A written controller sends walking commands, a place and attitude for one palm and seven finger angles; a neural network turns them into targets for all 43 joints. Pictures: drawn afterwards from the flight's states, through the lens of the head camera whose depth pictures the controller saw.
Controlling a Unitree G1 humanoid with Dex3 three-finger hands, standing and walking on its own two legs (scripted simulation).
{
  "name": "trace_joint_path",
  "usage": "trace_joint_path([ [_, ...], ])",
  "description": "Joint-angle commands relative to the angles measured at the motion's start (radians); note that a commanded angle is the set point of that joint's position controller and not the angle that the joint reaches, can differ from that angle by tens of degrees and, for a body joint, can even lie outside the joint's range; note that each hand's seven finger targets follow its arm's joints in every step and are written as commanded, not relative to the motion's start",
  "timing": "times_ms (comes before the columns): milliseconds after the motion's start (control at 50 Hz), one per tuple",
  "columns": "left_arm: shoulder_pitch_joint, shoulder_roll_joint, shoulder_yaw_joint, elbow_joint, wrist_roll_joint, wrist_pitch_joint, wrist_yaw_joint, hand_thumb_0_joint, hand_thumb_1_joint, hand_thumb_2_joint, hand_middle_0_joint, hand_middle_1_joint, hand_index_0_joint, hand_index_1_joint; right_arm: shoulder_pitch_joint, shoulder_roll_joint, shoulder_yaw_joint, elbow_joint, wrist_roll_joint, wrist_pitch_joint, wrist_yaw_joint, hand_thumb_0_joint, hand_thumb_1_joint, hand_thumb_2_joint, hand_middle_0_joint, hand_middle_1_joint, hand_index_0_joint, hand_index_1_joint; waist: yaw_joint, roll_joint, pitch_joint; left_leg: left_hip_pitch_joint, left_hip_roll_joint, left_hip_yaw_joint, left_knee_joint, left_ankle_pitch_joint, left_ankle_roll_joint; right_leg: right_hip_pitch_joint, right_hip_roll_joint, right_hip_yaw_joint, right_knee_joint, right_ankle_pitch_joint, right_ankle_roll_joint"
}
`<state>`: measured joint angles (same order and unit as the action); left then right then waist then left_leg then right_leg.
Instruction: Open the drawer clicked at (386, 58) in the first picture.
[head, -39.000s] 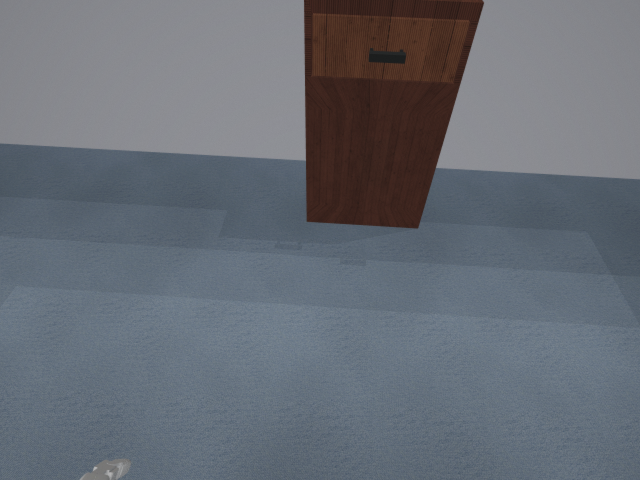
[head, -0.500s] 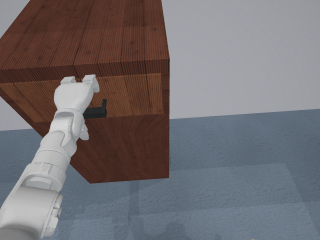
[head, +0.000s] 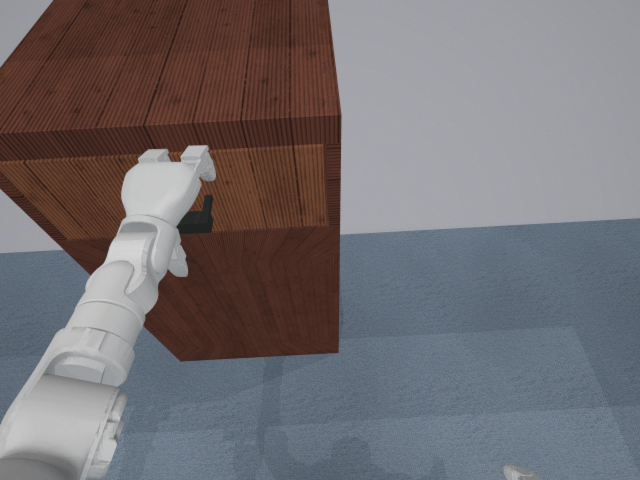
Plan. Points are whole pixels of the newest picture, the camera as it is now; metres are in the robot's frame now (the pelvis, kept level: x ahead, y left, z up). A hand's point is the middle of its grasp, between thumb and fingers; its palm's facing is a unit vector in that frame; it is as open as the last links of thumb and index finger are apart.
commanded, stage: re-aim the fingers above the handle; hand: left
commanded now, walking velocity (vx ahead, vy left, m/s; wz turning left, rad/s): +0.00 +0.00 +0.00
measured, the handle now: (176, 212) +0.49 +0.23 +0.01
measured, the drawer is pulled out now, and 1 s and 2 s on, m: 0.00 0.00 0.00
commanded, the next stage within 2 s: lower the fingers behind the handle in 0.16 s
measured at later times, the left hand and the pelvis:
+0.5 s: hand (185, 220) +0.44 +0.20 +0.05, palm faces +0.04 -0.09 -1.00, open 13.8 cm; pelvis -0.01 +0.01 -0.01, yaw +1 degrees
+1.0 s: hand (167, 241) +0.43 +0.23 +0.02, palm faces -0.07 -0.03 -1.00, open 13.8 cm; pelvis -0.01 +0.00 -0.01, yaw +1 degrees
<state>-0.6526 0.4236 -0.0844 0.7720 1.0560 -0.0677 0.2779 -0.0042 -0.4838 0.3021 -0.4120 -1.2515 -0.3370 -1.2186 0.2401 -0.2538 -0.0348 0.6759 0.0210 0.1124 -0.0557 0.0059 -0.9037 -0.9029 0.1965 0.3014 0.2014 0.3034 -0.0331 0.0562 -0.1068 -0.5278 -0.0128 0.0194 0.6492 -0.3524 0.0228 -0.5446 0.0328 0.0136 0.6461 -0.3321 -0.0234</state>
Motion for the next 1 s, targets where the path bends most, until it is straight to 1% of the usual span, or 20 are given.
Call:
trace_joint_path([
  [0,-0.463,0.453,0.207,-0.145,-0.006,0.162,0.044,0.0,-0.5,0.3,-0.3,-1.2,-0.3,-1.2,0.031,-0.131,-0.04,-0.092,0.009,-0.018,-0.023,0.0,-0.9,-0.9,0.2,0.3,0.2,0.3,0.039,-0.06,-0.468,0.111,-0.034,0.037,-0.058,0.423,0.013,0.391,-0.006,-0.002,-0.051,0.506,-0.001],
  [20,-0.437,0.442,0.206,-0.136,-0.017,0.171,0.031,0.0,-0.5,0.3,-0.3,-1.2,-0.3,-1.2,0.03,-0.13,-0.039,-0.091,0.011,-0.016,-0.026,0.0,-0.9,-0.9,0.2,0.3,0.2,0.3,0.043,-0.063,-0.465,0.119,-0.033,0.038,-0.065,0.426,0.015,0.404,-0.006,-0.003,-0.057,0.517,0.0],
  [120,-0.408,0.317,0.082,-0.011,-0.052,0.163,-0.101,0.0,-0.5,0.3,-0.3,-1.2,-0.3,-1.2,0.043,-0.154,-0.034,-0.095,0.023,-0.012,-0.038,0.0,-0.9,-0.9,0.2,0.3,0.2,0.3,-0.023,-0.142,-0.277,0.108,-0.026,0.027,-0.094,0.318,0.029,0.307,-0.008,-0.017,-0.114,0.406,0.012],
  [180,-0.474,0.154,-0.067,-0.087,-0.058,0.083,-0.184,0.0,-0.5,0.3,-0.3,-1.2,-0.3,-1.2,0.069,-0.148,-0.046,-0.101,0.019,-0.023,-0.036,0.0,-0.9,-0.9,0.2,0.3,0.2,0.3,-0.067,-0.095,-0.255,0.194,-0.022,0.007,-0.08,0.324,0.037,0.213,-0.005,-0.02,-0.132,0.345,0.002],
  [240,-0.505,0.117,-0.092,-0.205,-0.088,-0.017,-0.221,0.0,-0.5,0.3,-0.3,-1.2,-0.3,-1.2,0.083,-0.14,-0.053,-0.103,0.002,-0.033,-0.035,0.0,-0.9,-0.9,0.2,0.3,0.2,0.3,-0.068,-0.024,-0.293,0.249,-0.029,-0.008,-0.049,0.348,0.038,0.168,-0.002,-0.011,-0.115,0.332,-0.005],
  [280,-0.484,0.205,0.0,-0.226,-0.092,-0.074,-0.209,0.0,-0.5,0.3,-0.3,-1.2,-0.3,-1.2,0.1,-0.144,-0.061,-0.097,-0.001,-0.028,-0.035,0.0,-0.9,-0.9,0.2,0.3,0.2,0.3,-0.047,-0.029,-0.303,0.237,-0.029,-0.022,-0.034,0.378,0.031,0.162,0.003,-0.016,-0.093,0.337,-0.015],
  [300,-0.501,0.206,0.011,-0.226,-0.085,-0.094,-0.185,0.0,-0.5,0.3,-0.3,-1.2,-0.3,-1.2,0.104,-0.135,-0.059,-0.094,0.0,-0.029,-0.033,0.0,-0.9,-0.9,0.2,0.3,0.2,0.3,-0.042,-0.017,-0.318,0.23,-0.029,-0.024,-0.026,0.384,0.028,0.15,0.002,-0.015,-0.079,0.332,-0.015],
  [340,-0.518,0.257,0.081,-0.227,-0.066,-0.115,-0.116,0.0,-0.5,0.3,-0.3,-1.2,-0.3,-1.2,0.112,-0.132,-0.062,-0.081,-0.002,-0.032,-0.023,0.0,-0.9,-0.9,0.2,0.3,0.2,0.3,-0.02,0.002,-0.327,0.195,-0.027,-0.031,-0.013,0.408,0.017,0.123,0.008,-0.025,-0.046,0.328,-0.024],
  [380,-0.497,0.369,0.2,-0.224,-0.039,-0.103,-0.025,0.0,-0.5,0.3,-0.3,-1.2,-0.3,-1.2,0.111,-0.138,-0.065,-0.075,-0.012,-0.033,-0.013,0.0,-0.9,-0.9,0.2,0.3,0.2,0.3,0.023,0.015,-0.38,0.148,-0.031,-0.031,0.001,0.446,0.008,0.152,0.013,-0.027,-0.009,0.357,-0.033],
  [440,-0.443,0.312,0.196,-0.181,0.006,-0.028,0.102,0.0,-0.5,0.3,-0.3,-1.2,-0.3,-1.2,0.096,-0.119,-0.066,-0.074,-0.021,-0.047,0.011,0.0,-0.9,-0.9,0.2,0.3,0.2,0.3,0.039,0.058,-0.413,0.121,-0.027,-0.015,0.015,0.477,-0.005,0.138,0.016,-0.041,0.022,0.375,-0.035],
  [480,-0.402,0.296,0.186,-0.108,0.029,0.06,0.143,0.0,-0.5,0.3,-0.3,-1.2,-0.3,-1.2,0.094,-0.129,-0.068,-0.064,-0.025,-0.042,0.024,0.0,-0.9,-0.9,0.2,0.3,0.2,0.3,0.035,0.023,-0.445,0.109,-0.023,-0.003,0.021,0.499,-0.006,0.154,0.021,-0.047,0.028,0.397,-0.032],
  [520,-0.401,0.254,0.13,-0.063,0.033,0.142,0.143,0.0,-0.5,0.3,-0.3,-1.2,-0.3,-1.2,0.101,-0.135,-0.071,-0.066,-0.016,-0.038,0.031,0.0,-0.9,-0.9,0.2,0.3,0.2,0.3,0.017,-0.017,-0.462,0.111,-0.018,0.011,0.013,0.468,0.0,0.175,0.021,-0.043,0.011,0.403,-0.022],
  [560,-0.461,0.288,0.127,-0.028,0.031,0.202,0.133,0.0,-0.5,0.3,-0.3,-1.2,-0.3,-1.2,0.095,-0.142,-0.064,-0.058,-0.008,-0.025,0.026,0.0,-0.9,-0.9,0.2,0.3,0.2,0.3,0.0,-0.054,-0.434,0.096,-0.018,0.017,-0.008,0.407,0.005,0.192,0.019,-0.039,-0.012,0.376,-0.015],
  [620,-0.497,0.267,0.092,-0.009,-0.001,0.228,0.071,0.0,-0.5,0.3,-0.3,-1.2,-0.3,-1.2,0.09,-0.147,-0.058,-0.071,0.001,-0.018,0.007,0.0,-0.9,-0.9,0.2,0.3,0.2,0.3,-0.025,-0.099,-0.431,0.106,-0.022,0.016,-0.028,0.354,0.023,0.237,0.012,-0.026,-0.047,0.369,-0.005],
  [700,-0.497,0.21,0.023,0.024,-0.021,0.157,-0.031,0.0,-0.5,0.3,-0.3,-1.2,-0.3,-1.2,0.104,-0.147,-0.053,-0.075,0.002,-0.022,-0.021,0.0,-0.9,-0.9,0.2,0.3,0.2,0.3,-0.058,-0.108,-0.338,0.11,-0.021,0.006,-0.038,0.298,0.034,0.196,0.005,-0.02,-0.076,0.323,-0.001],
  [780,-0.45,0.177,-0.001,-0.015,-0.018,0.025,-0.087,0.0,-0.5,0.3,-0.3,-1.2,-0.3,-1.2,0.124,-0.142,-0.054,-0.078,-0.007,-0.036,-0.028,0.0,-0.9,-0.9,0.2,0.3,0.2,0.3,-0.054,-0.051,-0.29,0.123,-0.018,-0.007,-0.02,0.296,0.032,0.121,0.006,-0.019,-0.068,0.281,-0.012],
  [820,-0.422,0.206,0.038,-0.019,-0.013,-0.025,-0.078,0.0,-0.5,0.3,-0.3,-1.2,-0.3,-1.2,0.139,-0.14,-0.059,-0.075,-0.009,-0.039,-0.025,0.0,-0.9,-0.9,0.2,0.3,0.2,0.3,-0.042,-0.037,-0.274,0.109,-0.016,-0.011,-0.003,0.293,0.03,0.081,0.01,-0.021,-0.049,0.262,-0.019],
  [880,-0.414,0.26,0.109,-0.068,-0.005,-0.07,-0.024,0.0,-0.5,0.3,-0.3,-1.2,-0.3,-1.2,0.146,-0.137,-0.066,-0.079,-0.015,-0.04,-0.016,0.0,-0.9,-0.9,0.2,0.3,0.2,0.3,-0.013,-0.017,-0.344,0.083,-0.02,-0.013,0.023,0.331,0.023,0.088,0.014,-0.02,-0.007,0.286,-0.026],
  [940,-0.446,0.171,0.048,-0.052,0.023,-0.054,0.05,0.0,-0.5,0.3,-0.3,-1.2,-0.3,-1.2,0.16,-0.133,-0.078,-0.06,-0.02,-0.053,0.005,0.0,-0.9,-0.9,0.2,0.3,0.2,0.3,-0.041,-0.001,-0.346,0.076,-0.013,-0.015,0.055,0.349,0.016,0.001,0.021,-0.033,0.019,0.275,-0.024],
  [980,-0.456,0.177,0.06,-0.043,0.03,-0.028,0.08,0.0,-0.5,0.3,-0.3,-1.2,-0.3,-1.2,0.179,-0.141,-0.087,-0.046,-0.022,-0.055,0.018,0.0,-0.9,-0.9,0.2,0.3,0.2,0.3,-0.045,-0.01,-0.389,0.093,-0.009,-0.023,0.075,0.4,0.013,-0.007,0.027,-0.039,0.035,0.298,-0.027],
])
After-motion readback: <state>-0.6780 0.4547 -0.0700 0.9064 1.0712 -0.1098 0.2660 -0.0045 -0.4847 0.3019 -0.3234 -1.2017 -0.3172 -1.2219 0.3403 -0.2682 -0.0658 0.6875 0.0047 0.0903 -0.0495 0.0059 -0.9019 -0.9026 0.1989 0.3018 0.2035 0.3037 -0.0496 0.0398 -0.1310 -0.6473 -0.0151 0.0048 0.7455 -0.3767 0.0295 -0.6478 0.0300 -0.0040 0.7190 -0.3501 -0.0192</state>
